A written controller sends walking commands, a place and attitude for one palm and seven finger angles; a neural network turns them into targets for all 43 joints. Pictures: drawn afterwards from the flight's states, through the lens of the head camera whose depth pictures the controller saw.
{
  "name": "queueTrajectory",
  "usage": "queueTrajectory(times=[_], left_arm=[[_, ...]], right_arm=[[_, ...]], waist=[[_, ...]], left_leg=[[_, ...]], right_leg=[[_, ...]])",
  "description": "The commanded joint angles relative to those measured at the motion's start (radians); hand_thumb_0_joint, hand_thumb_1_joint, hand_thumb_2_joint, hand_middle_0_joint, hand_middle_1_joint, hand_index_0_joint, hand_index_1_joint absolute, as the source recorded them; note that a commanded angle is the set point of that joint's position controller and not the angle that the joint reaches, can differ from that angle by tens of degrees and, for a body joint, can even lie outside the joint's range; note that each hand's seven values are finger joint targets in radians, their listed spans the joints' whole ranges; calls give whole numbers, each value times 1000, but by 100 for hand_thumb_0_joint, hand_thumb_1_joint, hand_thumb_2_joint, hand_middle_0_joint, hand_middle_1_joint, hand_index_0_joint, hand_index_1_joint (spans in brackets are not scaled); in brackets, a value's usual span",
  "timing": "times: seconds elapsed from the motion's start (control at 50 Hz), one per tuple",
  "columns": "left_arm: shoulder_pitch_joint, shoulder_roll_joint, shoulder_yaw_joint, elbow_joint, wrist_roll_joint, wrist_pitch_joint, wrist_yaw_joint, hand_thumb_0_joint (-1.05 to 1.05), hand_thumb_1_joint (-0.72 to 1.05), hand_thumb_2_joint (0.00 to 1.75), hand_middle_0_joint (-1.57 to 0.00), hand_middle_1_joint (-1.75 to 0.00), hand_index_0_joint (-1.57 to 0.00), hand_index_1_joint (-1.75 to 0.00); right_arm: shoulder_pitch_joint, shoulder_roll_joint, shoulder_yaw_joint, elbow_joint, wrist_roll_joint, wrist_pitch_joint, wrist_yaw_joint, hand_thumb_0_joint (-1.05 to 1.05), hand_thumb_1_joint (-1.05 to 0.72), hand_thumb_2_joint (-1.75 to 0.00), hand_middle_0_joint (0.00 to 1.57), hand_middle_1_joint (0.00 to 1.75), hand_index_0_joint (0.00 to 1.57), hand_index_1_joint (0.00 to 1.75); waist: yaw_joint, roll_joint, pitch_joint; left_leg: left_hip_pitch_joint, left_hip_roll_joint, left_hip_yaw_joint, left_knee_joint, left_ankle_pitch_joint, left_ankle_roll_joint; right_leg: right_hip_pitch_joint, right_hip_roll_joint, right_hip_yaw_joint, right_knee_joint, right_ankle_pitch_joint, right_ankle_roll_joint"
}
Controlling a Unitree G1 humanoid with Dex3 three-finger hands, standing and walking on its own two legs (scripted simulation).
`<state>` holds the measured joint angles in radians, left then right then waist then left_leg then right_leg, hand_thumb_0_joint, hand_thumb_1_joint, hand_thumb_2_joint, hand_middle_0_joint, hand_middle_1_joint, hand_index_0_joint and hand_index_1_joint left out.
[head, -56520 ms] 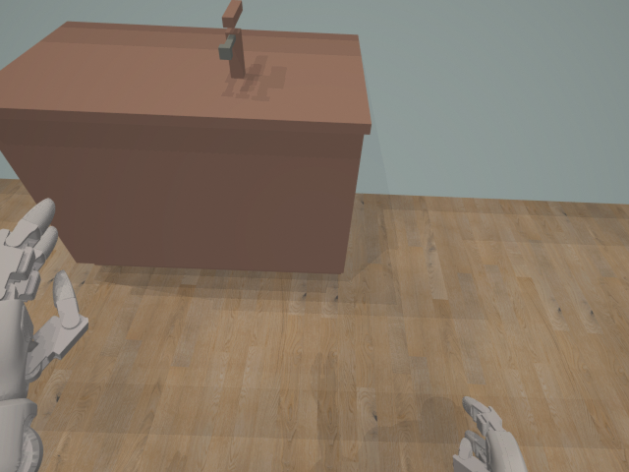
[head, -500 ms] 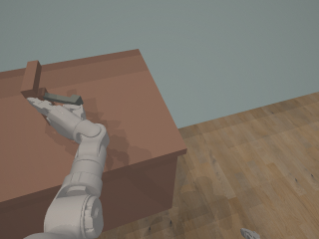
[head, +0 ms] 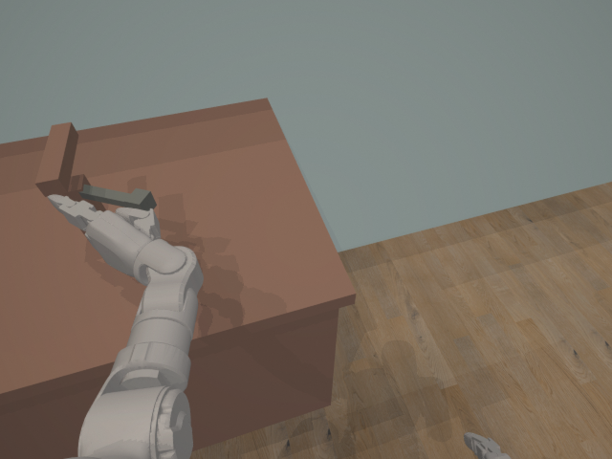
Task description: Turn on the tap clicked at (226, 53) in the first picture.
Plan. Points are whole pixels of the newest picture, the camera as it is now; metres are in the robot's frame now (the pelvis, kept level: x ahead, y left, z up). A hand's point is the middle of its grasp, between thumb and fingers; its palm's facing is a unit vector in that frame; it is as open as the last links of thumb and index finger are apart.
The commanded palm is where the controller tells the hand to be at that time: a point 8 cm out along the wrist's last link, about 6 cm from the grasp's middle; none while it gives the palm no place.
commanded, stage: push the lever round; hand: left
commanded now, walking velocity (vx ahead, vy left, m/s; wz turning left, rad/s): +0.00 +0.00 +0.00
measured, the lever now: (141, 203) +0.43 +0.25 +0.11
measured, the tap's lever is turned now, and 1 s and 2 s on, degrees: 57 57 82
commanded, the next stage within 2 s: lift the hand up off the lever in 1.60 s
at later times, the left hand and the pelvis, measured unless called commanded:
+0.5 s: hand (151, 216) +0.41 +0.23 +0.11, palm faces +0.87 -0.49 -0.04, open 8.6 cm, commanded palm +0.41 +0.25 +0.11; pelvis +0.00 -0.01 +0.00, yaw +1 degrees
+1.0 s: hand (152, 216) +0.41 +0.23 +0.11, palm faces +0.87 -0.49 -0.05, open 8.5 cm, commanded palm +0.41 +0.25 +0.11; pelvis -0.01 -0.01 -0.01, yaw +1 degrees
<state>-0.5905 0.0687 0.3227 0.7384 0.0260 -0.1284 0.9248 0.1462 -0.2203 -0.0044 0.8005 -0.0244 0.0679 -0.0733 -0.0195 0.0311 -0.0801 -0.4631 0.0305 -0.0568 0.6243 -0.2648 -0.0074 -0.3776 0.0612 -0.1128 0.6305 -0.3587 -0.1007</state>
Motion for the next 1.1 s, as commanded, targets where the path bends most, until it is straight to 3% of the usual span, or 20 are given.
queueTrajectory(times=[0.0, 0.04, 0.06, 0.1, 0.16, 0.2, 0.3, 0.46, 0.52, 0.56, 0.6, 0.66, 0.7, 0.76, 0.78, 0.96, 0.98, 1.04, 1.06, 1.08], left_arm=[[-551, 265, -61, -201, 33, -9, -129, 0, 90, 90, -15, -15, -15, -15], [-550, 273, -51, -220, 29, -8, -130, 0, 90, 90, -15, -15, -15, -15], [-553, 295, -32, -224, 33, -8, -131, 0, 90, 90, -15, -15, -15, -15], [-556, 268, -54, -235, 29, -6, -136, 0, 90, 90, -15, -15, -15, -15], [-560, 290, -30, -235, 32, 1, -138, 0, 90, 90, -15, -15, -15, -15], [-573, 244, -75, -251, 37, 1, -140, 0, 90, 90, -15, -15, -15, -15], [-583, 250, -65, -237, 41, 5, -136, 0, 90, 90, -15, -15, -15, -15], [-614, 267, -48, -223, 48, -3, -130, 0, 90, 90, -15, -15, -15, -15], [-612, 251, -67, -207, 46, 1, -133, 0, 90, 90, -15, -15, -15, -15], [-620, 288, -34, -201, 46, 0, -130, 0, 90, 90, -15, -15, -15, -15], [-630, 253, -73, -200, 41, -1, -134, 0, 90, 90, -15, -15, -15, -15], [-617, 303, -26, -181, 40, -2, -129, 0, 90, 90, -15, -15, -15, -15], [-636, 284, -47, -197, 39, -6, -131, 0, 90, 90, -15, -15, -15, -15], [-633, 306, -23, -185, 43, -7, -128, 0, 90, 90, -15, -15, -15, -15], [-641, 285, -46, -196, 43, -9, -131, 0, 90, 90, -15, -15, -15, -15], [-627, 297, -42, -153, 41, -7, -132, 0, 90, 90, -15, -15, -15, -15], [-638, 272, -67, -173, 37, -12, -135, 0, 90, 90, -15, -15, -15, -15], [-625, 310, -29, -173, 37, -14, -131, 0, 90, 90, -15, -15, -15, -15], [-628, 326, -13, -170, 41, -15, -129, 0, 90, 90, -15, -15, -15, -15], [-620, 301, -36, -163, 39, -11, -133, 0, 90, 90, -15, -15, -15, -15]], right_arm=[[-83, -122, -28, -114, 2, -41, -5, 0, -90, -90, 20, 30, 20, 30], [-79, -126, -28, -115, 0, -41, -6, 0, -90, -90, 20, 30, 20, 30], [-80, -128, -32, -108, 0, -37, -8, 0, -90, -90, 20, 30, 20, 30], [-80, -125, -29, -117, 0, -42, -6, 0, -90, -90, 20, 30, 20, 30], [-73, -126, -33, -109, 0, -41, -5, 0, -90, -90, 20, 30, 20, 30], [-79, -121, -29, -117, -3, -49, 0, 0, -90, -90, 20, 30, 20, 30], [-74, -123, -30, -118, -5, -58, 6, 0, -90, -90, 20, 30, 20, 30], [-66, -124, -36, -105, -8, -66, 16, 0, -90, -90, 20, 30, 20, 30], [-67, -125, -33, -112, -8, -72, 18, 0, -90, -90, 20, 30, 20, 30], [-61, -130, -37, -103, -7, -70, 15, 0, -90, -90, 20, 30, 20, 30], [-63, -126, -32, -111, -4, -76, 16, 0, -90, -90, 20, 30, 20, 30], [-57, -133, -36, -102, -4, -73, 12, 0, -90, -90, 20, 30, 20, 30], [-55, -130, -33, -108, -4, -76, 13, 0, -90, -90, 20, 30, 20, 30], [-50, -134, -37, -98, -4, -75, 11, 0, -90, -90, 20, 30, 20, 30], [-51, -130, -33, -109, -4, -78, 12, 0, -90, -90, 20, 30, 20, 30], [-54, -133, -33, -99, -2, -73, 8, 0, -90, -90, 20, 30, 20, 30], [-52, -131, -30, -108, 0, -77, 8, 0, -90, -90, 20, 30, 20, 30], [-47, -133, -32, -106, -3, -74, 8, 0, -90, -90, 20, 30, 20, 30], [-49, -134, -35, -100, -2, -68, 6, 0, -90, -90, 20, 30, 20, 30], [-48, -130, -30, -107, -1, -69, 7, 0, -90, -90, 20, 30, 20, 30]], waist=[[-46, -87, -219], [-47, -112, -245], [-44, -92, -251], [-47, -100, -265], [-45, -84, -268], [-50, -63, -275], [-52, -93, -269], [-55, -54, -292], [-61, -70, -281], [-57, -74, -284], [-60, -68, -276], [-55, -79, -286], [-58, -75, -300], [-59, -84, -292], [-60, -68, -293], [-60, -85, -257], [-62, -89, -265], [-57, -84, -287], [-56, -67, -284], [-60, -72, -269]], left_leg=[[60, -21, 49, -14, 28, 46], [61, -23, 49, -5, 47, 48], [59, -24, 45, -8, 50, 46], [67, -28, 46, -5, 72, 48], [64, -31, 42, -6, 75, 47], [77, -34, 45, -1, 84, 48], [50, -37, 37, 8, 69, 49], [31, -41, 29, 27, 49, 48], [18, -39, 32, 36, 41, 49], [7, -37, 27, 34, 32, 47], [14, -36, 30, 32, 25, 47], [-10, -37, 29, 38, 16, 46], [0, -35, 30, 37, 24, 48], [-3, -35, 28, 36, 28, 48], [1, -37, 30, 33, 30, 49], [-10, -31, 31, 30, 0, 46], [6, -31, 34, 24, 6, 49], [-8, -32, 34, 33, 20, 47], [-6, -32, 32, 31, 16, 47], [-3, -32, 35, 26, 14, 48]], right_leg=[[75, -141, 215, -199, 142, 133], [100, -149, 222, -184, 243, 141], [103, -143, 212, -176, 242, 137], [115, -147, 210, -160, 326, 140], [112, -143, 197, -152, 329, 136], [100, -143, 197, -146, 349, 136], [89, -146, 205, -147, 330, 144], [65, -142, 206, -136, 278, 140], [50, -146, 216, -140, 266, 144], [50, -144, 216, -143, 220, 140], [32, -141, 216, -146, 186, 139], [50, -146, 231, -153, 173, 144], [52, -146, 228, -143, 198, 143], [54, -143, 220, -141, 215, 142], [50, -142, 219, -135, 216, 141], [28, -143, 232, -170, 97, 142], [28, -140, 227, -165, 112, 140], [62, -149, 237, -153, 193, 147], [54, -143, 227, -153, 166, 142], [49, -144, 227, -157, 159, 143]])
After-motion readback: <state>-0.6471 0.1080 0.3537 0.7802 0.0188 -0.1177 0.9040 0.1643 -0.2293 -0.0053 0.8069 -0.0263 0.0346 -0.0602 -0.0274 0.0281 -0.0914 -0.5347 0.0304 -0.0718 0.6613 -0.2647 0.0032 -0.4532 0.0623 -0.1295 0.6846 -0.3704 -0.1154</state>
